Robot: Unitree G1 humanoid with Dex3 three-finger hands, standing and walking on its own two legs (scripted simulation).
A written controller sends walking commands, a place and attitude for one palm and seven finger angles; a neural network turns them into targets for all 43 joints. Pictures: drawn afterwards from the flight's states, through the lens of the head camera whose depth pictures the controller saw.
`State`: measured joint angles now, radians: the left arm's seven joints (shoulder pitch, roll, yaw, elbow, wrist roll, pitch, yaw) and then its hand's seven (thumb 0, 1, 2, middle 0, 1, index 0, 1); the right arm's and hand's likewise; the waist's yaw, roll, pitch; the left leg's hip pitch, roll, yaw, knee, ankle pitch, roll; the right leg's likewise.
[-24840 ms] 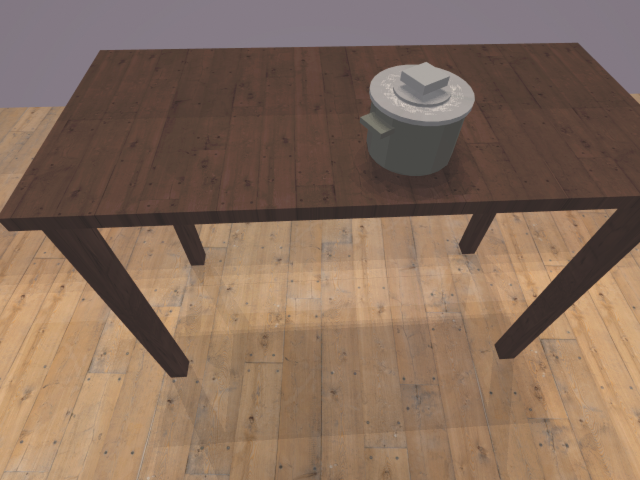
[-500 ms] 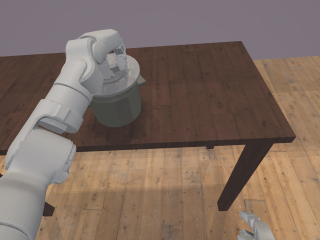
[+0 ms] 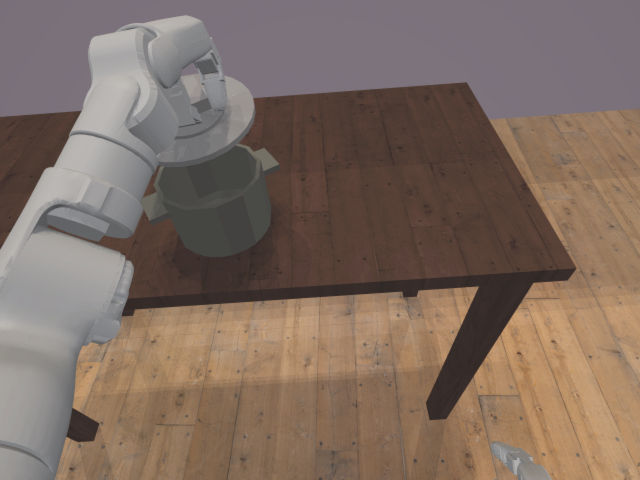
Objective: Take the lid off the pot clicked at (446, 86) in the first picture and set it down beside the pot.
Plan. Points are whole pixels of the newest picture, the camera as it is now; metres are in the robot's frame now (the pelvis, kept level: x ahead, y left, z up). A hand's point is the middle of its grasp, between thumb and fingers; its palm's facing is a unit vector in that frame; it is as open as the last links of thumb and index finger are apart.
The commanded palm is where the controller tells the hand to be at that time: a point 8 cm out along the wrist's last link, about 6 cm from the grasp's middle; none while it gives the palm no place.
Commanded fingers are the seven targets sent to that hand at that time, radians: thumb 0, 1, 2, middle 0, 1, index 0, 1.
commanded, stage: lift the lid straight up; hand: left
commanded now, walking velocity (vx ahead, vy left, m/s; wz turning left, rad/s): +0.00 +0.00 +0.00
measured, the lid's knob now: (182, 99) +0.50 +0.16 +0.24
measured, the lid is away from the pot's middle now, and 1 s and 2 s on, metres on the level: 0.00 0.01 0.13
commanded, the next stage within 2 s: move the lid sideways beside the pot in 0.88 s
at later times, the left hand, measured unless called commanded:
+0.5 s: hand (161, 66) +0.47 +0.16 +0.29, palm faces -0.16 -0.10 -0.98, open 6.0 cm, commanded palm +0.45 +0.17 +0.37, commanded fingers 0.00 0.57 1.09 -0.69 -0.99 -1.02 -1.11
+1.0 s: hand (161, 44) +0.48 +0.15 +0.31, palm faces -0.13 -0.14 -0.98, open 6.0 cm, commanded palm +0.46 +0.18 +0.38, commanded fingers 0.00 0.57 1.09 -0.69 -0.99 -1.02 -1.11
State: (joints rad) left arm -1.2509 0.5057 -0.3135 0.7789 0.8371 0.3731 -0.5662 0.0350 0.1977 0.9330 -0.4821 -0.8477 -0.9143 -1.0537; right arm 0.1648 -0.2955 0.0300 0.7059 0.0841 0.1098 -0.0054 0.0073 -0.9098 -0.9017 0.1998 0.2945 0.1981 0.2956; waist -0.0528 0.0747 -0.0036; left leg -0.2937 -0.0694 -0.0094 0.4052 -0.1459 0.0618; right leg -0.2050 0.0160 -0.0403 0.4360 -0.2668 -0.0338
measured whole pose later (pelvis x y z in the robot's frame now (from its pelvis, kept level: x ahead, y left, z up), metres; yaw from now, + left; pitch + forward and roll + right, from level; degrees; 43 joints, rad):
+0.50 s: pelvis +0.00 +0.01 +0.00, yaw +1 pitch +3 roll +0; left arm -1.39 0.50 -0.36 0.82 0.85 0.43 -0.59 0.03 0.20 0.93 -0.48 -0.85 -0.92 -1.06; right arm 0.13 -0.28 0.05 0.70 0.09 0.10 0.00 0.01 -0.91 -0.90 0.20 0.29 0.20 0.30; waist -0.04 0.07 0.00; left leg -0.31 -0.09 -0.02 0.40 -0.14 0.07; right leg -0.22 0.00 -0.05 0.44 -0.27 -0.02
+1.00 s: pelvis +0.01 +0.01 +0.00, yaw +0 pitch +3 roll +0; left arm -1.42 0.51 -0.31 0.84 0.87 0.43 -0.60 0.03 0.19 0.93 -0.49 -0.85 -0.93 -1.06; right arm 0.15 -0.28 0.05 0.70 0.08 0.09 -0.01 0.01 -0.91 -0.90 0.20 0.29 0.20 0.30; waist -0.05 0.07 -0.02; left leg -0.31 -0.09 0.00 0.39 -0.14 0.08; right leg -0.22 0.00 -0.03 0.43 -0.27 -0.02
